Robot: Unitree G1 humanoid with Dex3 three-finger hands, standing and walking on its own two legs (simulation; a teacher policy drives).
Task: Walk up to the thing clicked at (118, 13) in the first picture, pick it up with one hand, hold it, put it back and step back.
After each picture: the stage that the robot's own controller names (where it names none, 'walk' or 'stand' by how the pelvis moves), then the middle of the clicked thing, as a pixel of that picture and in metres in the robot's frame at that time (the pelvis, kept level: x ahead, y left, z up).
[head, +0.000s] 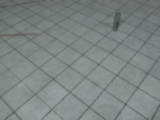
stand; (116, 22) +1.79 -0.44 -0.65
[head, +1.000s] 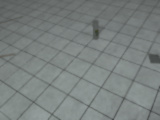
walk; (95, 30) +1.68 -0.02 -0.62
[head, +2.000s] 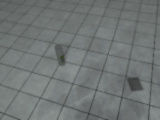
walk; (60, 55) +1.10 +0.30 -0.65
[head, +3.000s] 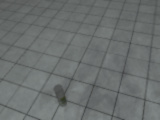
walk; (60, 96) +0.67 +0.25 -0.65
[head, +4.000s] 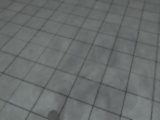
stand; out of the picture +0.42 +0.21 -0.62
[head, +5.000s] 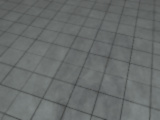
stand; out of the picture +0.39 +0.20 -0.66
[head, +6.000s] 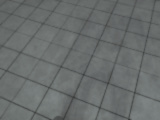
stand; out of the picture +0.33 +0.17 -0.63
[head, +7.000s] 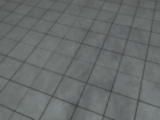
walk; out of the picture +0.32 +0.17 -0.62
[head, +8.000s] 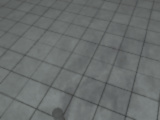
stand; (59, 119) +0.44 +0.20 -0.62
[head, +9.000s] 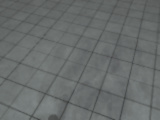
stand; out of the picture +0.45 +0.21 -0.66
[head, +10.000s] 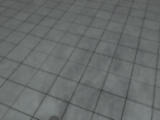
stand; out of the picture +0.44 +0.21 -0.66
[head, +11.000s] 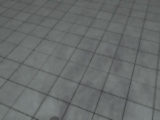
stand; out of the picture +0.43 +0.21 -0.66
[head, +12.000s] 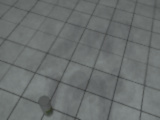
go down; (46, 107) +0.45 +0.23 -0.60
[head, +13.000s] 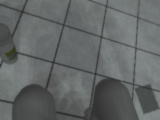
go down; (5, 47) +0.50 +0.27 -0.24
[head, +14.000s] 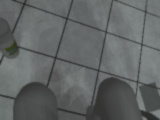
close in; (5, 42) +0.49 +0.27 -0.23
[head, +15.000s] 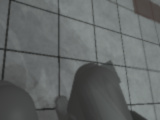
close in; out of the picture +0.48 +0.31 -0.16
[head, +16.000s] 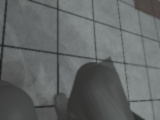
lift; out of the picture +0.47 +0.32 -0.16
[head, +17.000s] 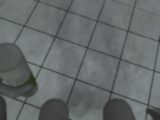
lift; (19, 76) +0.34 +0.21 -0.02
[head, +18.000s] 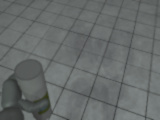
hold; (36, 94) +0.31 +0.17 +0.01
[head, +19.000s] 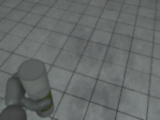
hold; (39, 92) +0.32 +0.16 +0.02
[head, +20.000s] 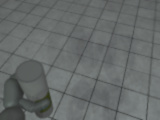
hold; (38, 93) +0.31 +0.16 +0.03
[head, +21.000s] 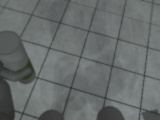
crouch; (18, 62) +0.41 +0.20 -0.04
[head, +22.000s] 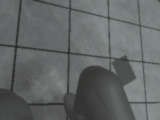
lower; out of the picture +0.48 +0.28 -0.14
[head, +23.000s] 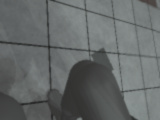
lower; out of the picture +0.48 +0.32 -0.17
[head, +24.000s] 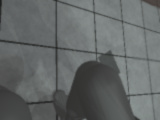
lower; out of the picture +0.46 +0.31 -0.17
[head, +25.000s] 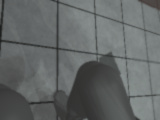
lower; out of the picture +0.46 +0.31 -0.17
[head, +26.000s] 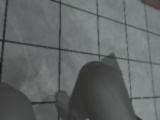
lower; out of the picture +0.45 +0.31 -0.17
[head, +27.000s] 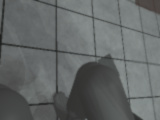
open; out of the picture +0.46 +0.31 -0.17
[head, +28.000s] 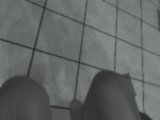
stand; out of the picture +0.46 +0.29 -0.19
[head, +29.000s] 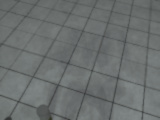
stand; (45, 116) +0.42 +0.21 -0.56
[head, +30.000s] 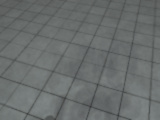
stand; out of the picture +0.43 +0.22 -0.60
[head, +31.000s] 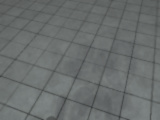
stand; out of the picture +0.41 +0.21 -0.60
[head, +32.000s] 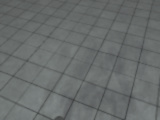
stand; out of the picture +0.43 +0.19 -0.65
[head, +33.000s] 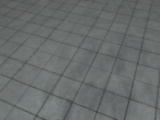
stand; out of the picture +0.42 +0.20 -0.66
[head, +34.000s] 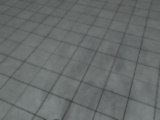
stand; out of the picture +0.41 +0.20 -0.66
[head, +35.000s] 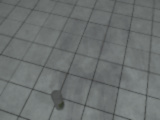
walk; (58, 101) +0.48 +0.18 -0.63
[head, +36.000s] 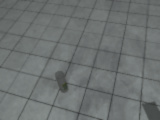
walk; (62, 82) +0.70 +0.25 -0.64
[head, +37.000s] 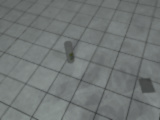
stand; (69, 52) +1.02 +0.19 -0.63
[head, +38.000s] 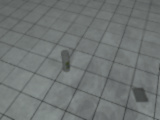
stand; (65, 61) +1.02 +0.17 -0.65
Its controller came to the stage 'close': yes
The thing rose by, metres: 0.67
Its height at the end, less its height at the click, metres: +0.00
